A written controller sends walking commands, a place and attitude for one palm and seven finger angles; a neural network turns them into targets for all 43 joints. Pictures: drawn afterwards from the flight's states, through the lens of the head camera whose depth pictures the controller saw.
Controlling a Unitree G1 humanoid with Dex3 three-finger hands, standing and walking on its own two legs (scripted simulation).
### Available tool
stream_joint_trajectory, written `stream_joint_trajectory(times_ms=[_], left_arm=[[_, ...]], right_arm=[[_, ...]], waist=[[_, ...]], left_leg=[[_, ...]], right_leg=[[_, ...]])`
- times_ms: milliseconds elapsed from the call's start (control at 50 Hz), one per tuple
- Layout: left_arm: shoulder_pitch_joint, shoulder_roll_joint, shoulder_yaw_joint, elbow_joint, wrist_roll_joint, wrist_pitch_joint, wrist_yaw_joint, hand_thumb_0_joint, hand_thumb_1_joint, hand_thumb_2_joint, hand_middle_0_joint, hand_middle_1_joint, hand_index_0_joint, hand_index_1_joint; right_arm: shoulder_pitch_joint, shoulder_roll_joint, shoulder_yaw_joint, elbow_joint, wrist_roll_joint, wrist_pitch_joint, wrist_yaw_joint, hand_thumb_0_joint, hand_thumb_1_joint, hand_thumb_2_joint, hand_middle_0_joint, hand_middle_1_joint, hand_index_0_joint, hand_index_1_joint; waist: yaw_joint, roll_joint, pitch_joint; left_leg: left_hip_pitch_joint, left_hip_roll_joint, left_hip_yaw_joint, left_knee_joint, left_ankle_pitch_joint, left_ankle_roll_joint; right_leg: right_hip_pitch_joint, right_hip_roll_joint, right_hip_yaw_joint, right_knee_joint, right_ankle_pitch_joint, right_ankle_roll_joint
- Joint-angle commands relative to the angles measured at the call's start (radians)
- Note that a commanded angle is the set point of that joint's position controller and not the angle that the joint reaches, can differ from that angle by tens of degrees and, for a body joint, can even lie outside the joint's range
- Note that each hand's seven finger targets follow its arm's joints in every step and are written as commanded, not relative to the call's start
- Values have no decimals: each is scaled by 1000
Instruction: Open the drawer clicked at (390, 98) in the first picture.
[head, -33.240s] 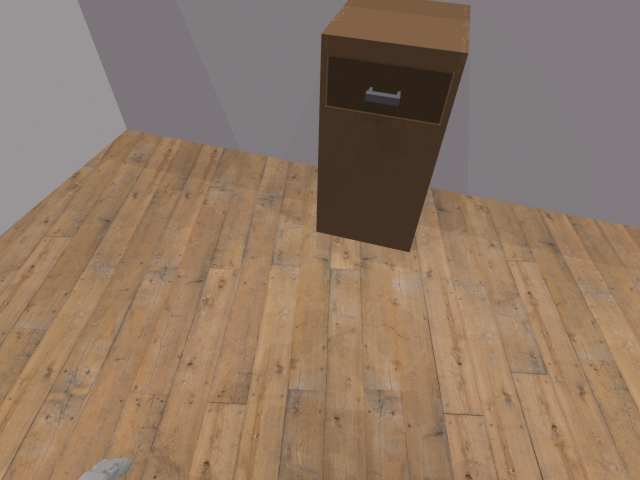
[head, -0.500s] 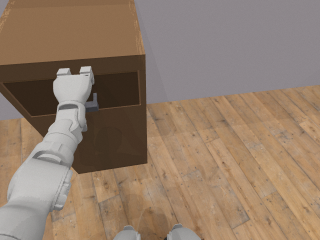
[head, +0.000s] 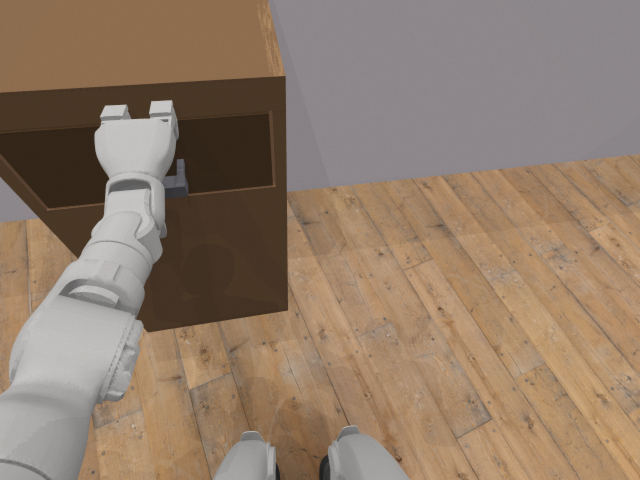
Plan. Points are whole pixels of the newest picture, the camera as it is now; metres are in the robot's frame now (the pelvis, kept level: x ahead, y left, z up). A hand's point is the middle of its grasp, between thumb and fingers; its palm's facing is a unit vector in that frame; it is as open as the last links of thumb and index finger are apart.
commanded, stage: lower the fingers behind the handle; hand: left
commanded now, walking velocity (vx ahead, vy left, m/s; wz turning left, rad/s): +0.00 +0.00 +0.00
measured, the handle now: (151, 178) +0.55 +0.21 +0.00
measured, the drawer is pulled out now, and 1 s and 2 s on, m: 0.00 0.00 0.00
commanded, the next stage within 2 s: lift the fingers back up to retry in 0.72 s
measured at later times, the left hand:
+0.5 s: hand (151, 177) +0.51 +0.19 +0.05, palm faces +0.11 +0.05 -0.99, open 13.9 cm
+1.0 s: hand (150, 174) +0.51 +0.19 +0.05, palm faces +0.07 +0.06 -1.00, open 13.8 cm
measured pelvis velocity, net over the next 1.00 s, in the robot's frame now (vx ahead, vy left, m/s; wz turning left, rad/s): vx -0.01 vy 0.00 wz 0.00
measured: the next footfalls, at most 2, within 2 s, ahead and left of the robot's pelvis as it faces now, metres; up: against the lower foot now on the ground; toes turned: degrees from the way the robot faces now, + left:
none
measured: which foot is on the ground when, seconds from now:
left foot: down 0.00-1.00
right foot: down 0.00-1.00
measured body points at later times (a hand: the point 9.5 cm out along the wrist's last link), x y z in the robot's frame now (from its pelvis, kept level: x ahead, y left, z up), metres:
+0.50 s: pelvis -0.01 +0.00 -0.02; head +0.09 +0.02 +0.42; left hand +0.50 +0.19 +0.10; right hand +0.05 -0.26 -0.14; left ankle +0.06 +0.09 -0.66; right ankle +0.05 -0.09 -0.66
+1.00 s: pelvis -0.01 +0.00 -0.01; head +0.09 +0.00 +0.42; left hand +0.50 +0.19 +0.10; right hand +0.04 -0.27 -0.14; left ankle +0.06 +0.09 -0.66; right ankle +0.05 -0.09 -0.66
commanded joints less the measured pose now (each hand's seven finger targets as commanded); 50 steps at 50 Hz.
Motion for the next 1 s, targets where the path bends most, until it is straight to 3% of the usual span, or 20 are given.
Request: stream_joint_trajectory(times_ms=[0, 20, 40, 100, 140, 180, 260, 300, 340, 480, 540, 580, 660, 680, 700, 840, 920, 960, 980], left_arm=[[-252, 294, 61, 33, -6, 78, -60, 0, -500, 300, -300, -1200, -300, -1200], [-241, 307, 73, 36, -7, 79, -61, 0, -500, 300, -300, -1200, -300, -1200], [-246, 294, 66, 31, -8, 77, -65, 0, -500, 300, -300, -1200, -300, -1200], [-249, 272, 49, 23, -5, 78, -65, 0, -500, 300, -300, -1200, -300, -1200], [-250, 256, 44, 17, -8, 79, -68, 0, -500, 300, -300, -1200, -300, -1200], [-224, 279, 60, 25, -10, 81, -69, 0, -500, 300, -300, -1200, -300, -1200], [-236, 225, 30, 5, -15, 86, -71, 0, -500, 300, -300, -1200, -300, -1200], [-218, 267, 55, 19, -12, 94, -70, 0, -500, 300, -300, -1200, -300, -1200], [-235, 232, 36, 5, -20, 99, -73, 0, -500, 300, -300, -1200, -300, -1200], [-263, 269, 38, 1, -17, 120, -83, 0, -500, 300, -300, -1200, -300, -1200], [-275, 234, 16, -8, -17, 124, -91, 0, -500, 300, -300, -1200, -300, -1200], [-272, 265, 30, -5, -16, 123, -98, 0, -500, 300, -300, -1200, -300, -1200], [-280, 236, 5, -16, -19, 121, -111, 0, -500, 300, -300, -1200, -300, -1200], [-263, 270, 30, -9, -19, 120, -114, 0, -500, 300, -300, -1200, -300, -1200], [-266, 261, 17, -9, -17, 120, -119, 0, -500, 300, -300, -1200, -300, -1200], [-264, 245, 19, -24, -26, 102, -129, 0, -500, 300, -300, -1200, -300, -1200], [-255, 305, 54, -11, -37, 100, -132, 0, -500, 300, -300, -1200, -300, -1200], [-279, 301, 46, -19, -46, 94, -135, 0, -500, 300, -300, -1200, -300, -1200], [-269, 339, 68, -11, -46, 92, -136, 0, -500, 300, -300, -1200, -300, -1200]], right_arm=[[77, -166, -55, -79, 3, -25, -15, 0, -900, -900, 200, 300, 200, 300], [77, -168, -54, -76, 3, -26, -15, 0, -900, -900, 200, 300, 200, 300], [80, -167, -57, -76, 2, -26, -13, 0, -900, -900, 200, 300, 200, 300], [71, -167, -56, -79, 4, -33, -17, 0, -900, -900, 200, 300, 200, 300], [73, -166, -58, -75, 2, -35, -12, 0, -900, -900, 200, 300, 200, 300], [71, -169, -54, -75, 3, -34, -16, 0, -900, -900, 200, 300, 200, 300], [69, -166, -57, -74, 4, -39, -10, 0, -900, -900, 200, 300, 200, 300], [64, -168, -54, -71, 3, -35, -15, 0, -900, -900, 200, 300, 200, 300], [68, -165, -58, -70, 3, -35, -13, 0, -900, -900, 200, 300, 200, 300], [61, -167, -49, -69, 9, -28, -25, 0, -900, -900, 200, 300, 200, 300], [63, -164, -51, -70, 9, -27, -25, 0, -900, -900, 200, 300, 200, 300], [58, -167, -46, -70, 10, -26, -30, 0, -900, -900, 200, 300, 200, 300], [60, -162, -45, -74, 10, -28, -33, 0, -900, -900, 200, 300, 200, 300], [57, -165, -43, -73, 11, -26, -34, 0, -900, -900, 200, 300, 200, 300], [53, -164, -43, -76, 12, -26, -38, 0, -900, -900, 200, 300, 200, 300], [73, -160, -49, -74, 9, -29, -33, 0, -900, -900, 200, 300, 200, 300], [86, -165, -44, -83, 14, -27, -35, 0, -900, -900, 200, 300, 200, 300], [97, -164, -44, -86, 16, -27, -35, 0, -900, -900, 200, 300, 200, 300], [96, -166, -40, -86, 18, -25, -36, 0, -900, -900, 200, 300, 200, 300]], waist=[[-7, -65, -195], [-2, -76, -204], [-1, -53, -206], [-15, -75, -185], [-9, -58, -191], [-3, -74, -208], [-13, -64, -200], [-2, -81, -213], [-9, -74, -220], [-19, -62, -203], [-27, -53, -204], [-22, -55, -203], [-32, -54, -197], [-18, -58, -207], [-28, -72, -193], [-23, -48, -214], [-15, -71, -221], [-23, -71, -229], [-11, -64, -228]], left_leg=[[78, -9, 7, -138, -186, 9], [73, -8, 5, -133, -183, 9], [79, -7, 2, -132, -180, 7], [74, -5, -1, -126, -194, 11], [77, -5, -9, -126, -197, 8], [64, -5, -6, -113, -192, 9], [70, -4, -11, -111, -193, 10], [45, -6, -9, -97, -192, 9], [58, -4, -12, -97, -186, 9], [64, -3, -12, -102, -205, 8], [78, -3, -18, -106, -206, 8], [70, -3, -17, -106, -211, 7], [65, -4, -15, -102, -205, 10], [58, -6, -12, -98, -204, 8], [53, -6, -11, -96, -208, 10], [58, -2, -11, -86, -193, 9], [46, -2, 0, -91, -194, 10], [46, -2, 5, -94, -195, 10], [44, -4, 6, -98, -197, 7]], right_leg=[[151, -35, 61, -226, -251, 24], [155, -35, 61, -220, -249, 23], [143, -34, 56, -210, -232, 18], [106, -33, 53, -207, -259, 23], [91, -30, 42, -190, -249, 16], [98, -32, 48, -183, -253, 19], [65, -30, 36, -168, -245, 18], [81, -32, 47, -165, -258, 18], [73, -31, 39, -160, -240, 16], [59, -32, 42, -165, -269, 20], [46, -30, 35, -160, -255, 17], [52, -32, 38, -161, -272, 19], [51, -30, 38, -161, -263, 21], [66, -32, 42, -162, -271, 20], [58, -32, 45, -168, -282, 22], [68, -32, 46, -159, -248, 19], [123, -36, 63, -189, -268, 28], [143, -38, 68, -200, -267, 33], [159, -38, 71, -204, -274, 30]])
